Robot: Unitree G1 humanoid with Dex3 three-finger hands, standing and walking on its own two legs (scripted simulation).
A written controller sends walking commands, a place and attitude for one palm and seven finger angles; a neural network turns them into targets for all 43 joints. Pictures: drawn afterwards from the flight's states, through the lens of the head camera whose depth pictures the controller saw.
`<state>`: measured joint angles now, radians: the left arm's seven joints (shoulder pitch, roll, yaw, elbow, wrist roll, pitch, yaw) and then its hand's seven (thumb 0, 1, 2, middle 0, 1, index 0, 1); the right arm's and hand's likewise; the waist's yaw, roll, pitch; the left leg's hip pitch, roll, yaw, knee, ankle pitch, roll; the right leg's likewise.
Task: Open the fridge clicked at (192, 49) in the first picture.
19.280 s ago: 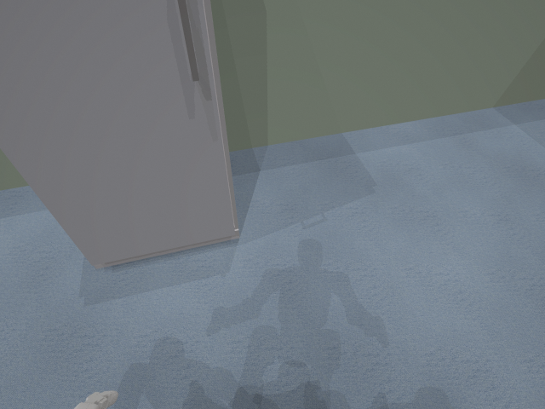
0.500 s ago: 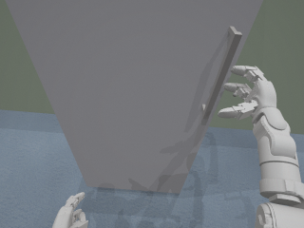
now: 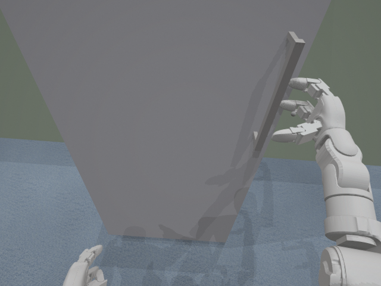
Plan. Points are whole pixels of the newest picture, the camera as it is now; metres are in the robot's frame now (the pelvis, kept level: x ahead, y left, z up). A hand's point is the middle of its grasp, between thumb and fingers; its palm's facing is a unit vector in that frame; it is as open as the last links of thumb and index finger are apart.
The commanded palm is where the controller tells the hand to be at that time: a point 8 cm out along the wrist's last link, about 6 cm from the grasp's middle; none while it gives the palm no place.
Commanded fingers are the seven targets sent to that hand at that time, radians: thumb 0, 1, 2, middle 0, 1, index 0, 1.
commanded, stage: feel for the door with the fingertips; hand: right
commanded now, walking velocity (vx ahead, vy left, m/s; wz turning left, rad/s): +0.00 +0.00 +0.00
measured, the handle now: (272, 99) +0.46 -0.13 +0.19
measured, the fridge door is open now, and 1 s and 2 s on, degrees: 0 0 0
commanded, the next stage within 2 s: slide the fingers in behind the handle in 0.20 s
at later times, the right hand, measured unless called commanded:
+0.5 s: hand (293, 112) +0.41 -0.16 +0.20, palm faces +0.02 +1.00 +0.01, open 14.0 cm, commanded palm +0.38 -0.21 +0.20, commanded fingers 0.00 0.50 -0.30 0.30 1.20 0.30 1.20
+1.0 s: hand (280, 112) +0.41 -0.13 +0.20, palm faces +0.01 +1.00 +0.01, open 14.0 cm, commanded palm +0.38 -0.19 +0.20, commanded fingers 0.00 0.50 -0.30 0.30 1.20 0.30 1.20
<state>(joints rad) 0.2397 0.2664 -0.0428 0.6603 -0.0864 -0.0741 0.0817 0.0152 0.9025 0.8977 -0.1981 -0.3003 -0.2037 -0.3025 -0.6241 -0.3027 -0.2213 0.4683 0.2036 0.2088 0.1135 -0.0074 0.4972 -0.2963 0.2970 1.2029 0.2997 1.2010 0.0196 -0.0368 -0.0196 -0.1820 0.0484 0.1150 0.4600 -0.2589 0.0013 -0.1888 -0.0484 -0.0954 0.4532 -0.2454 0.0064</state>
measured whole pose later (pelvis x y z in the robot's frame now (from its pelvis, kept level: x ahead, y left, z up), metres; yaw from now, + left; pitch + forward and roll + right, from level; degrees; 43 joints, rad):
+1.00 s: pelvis -0.01 +0.00 +0.00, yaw +0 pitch -1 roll +0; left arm 0.22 0.24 -0.06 0.65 -0.08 -0.07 0.07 0.01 0.90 0.90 -0.20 -0.30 -0.20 -0.30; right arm -0.65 -0.25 -0.18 0.48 0.20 0.21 0.05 -0.01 0.50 -0.30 0.30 1.20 0.30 1.20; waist 0.02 -0.04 -0.02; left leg -0.19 0.05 0.11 0.46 -0.25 0.00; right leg -0.19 -0.05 -0.10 0.45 -0.24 0.01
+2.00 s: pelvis +0.00 +0.00 +0.00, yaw +0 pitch -1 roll +0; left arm 0.22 0.24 -0.05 0.65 -0.07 -0.02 0.06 0.01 0.90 0.90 -0.20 -0.30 -0.20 -0.30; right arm -0.62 -0.18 -0.12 0.39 0.18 0.25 -0.02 -0.01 0.50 -0.30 0.30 1.21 0.30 1.20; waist 0.02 -0.04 -0.02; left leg -0.18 0.04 0.11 0.46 -0.26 0.01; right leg -0.18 -0.05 -0.10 0.45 -0.25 0.01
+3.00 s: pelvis +0.00 +0.00 +0.00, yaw +1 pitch -1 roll +0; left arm 0.21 0.24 -0.05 0.64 -0.07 -0.01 0.05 0.01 0.90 0.90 -0.20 -0.30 -0.20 -0.30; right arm -0.57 -0.18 -0.12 0.30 0.18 0.28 -0.03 0.01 -0.76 -0.84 0.42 1.38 0.37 1.36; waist 0.02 -0.04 -0.03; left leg -0.16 0.04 0.10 0.44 -0.26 0.00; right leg -0.17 -0.05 -0.10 0.44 -0.25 0.01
